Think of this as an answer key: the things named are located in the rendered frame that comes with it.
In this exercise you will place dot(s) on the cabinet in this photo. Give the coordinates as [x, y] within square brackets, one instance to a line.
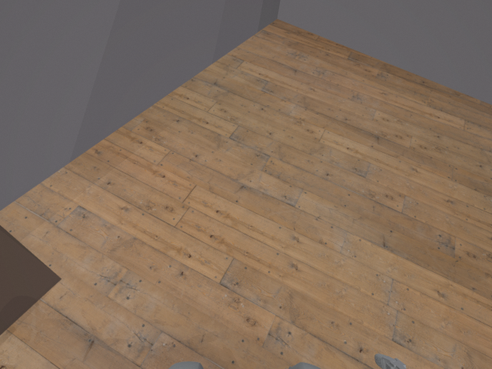
[24, 279]

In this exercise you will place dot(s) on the robot right hand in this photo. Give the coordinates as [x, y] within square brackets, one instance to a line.
[386, 362]

